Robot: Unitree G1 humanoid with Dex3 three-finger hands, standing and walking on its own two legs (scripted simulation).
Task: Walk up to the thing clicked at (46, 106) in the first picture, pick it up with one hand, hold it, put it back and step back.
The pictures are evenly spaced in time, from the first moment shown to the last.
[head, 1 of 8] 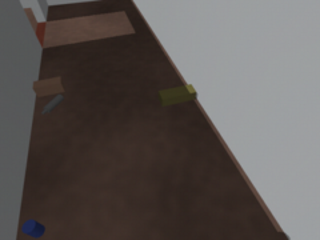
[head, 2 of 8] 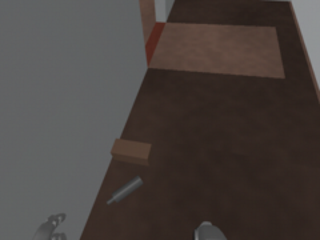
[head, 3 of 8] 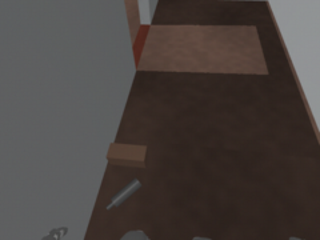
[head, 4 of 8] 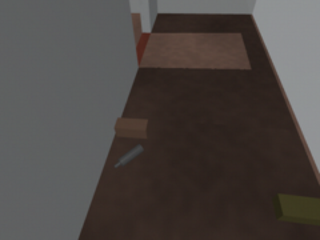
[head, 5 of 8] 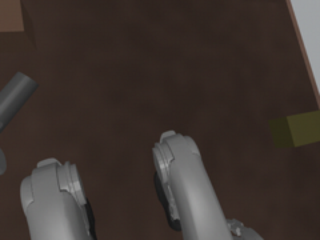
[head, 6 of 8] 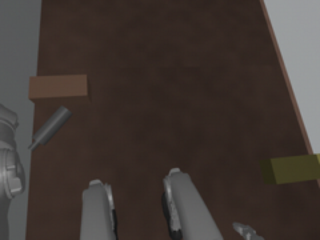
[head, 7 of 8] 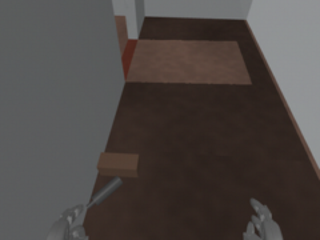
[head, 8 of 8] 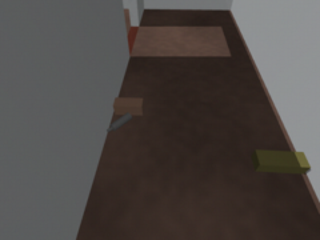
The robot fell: no
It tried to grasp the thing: yes
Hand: left
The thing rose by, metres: 0.00
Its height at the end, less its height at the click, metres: +0.00
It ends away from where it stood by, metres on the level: 0.11
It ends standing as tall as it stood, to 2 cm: yes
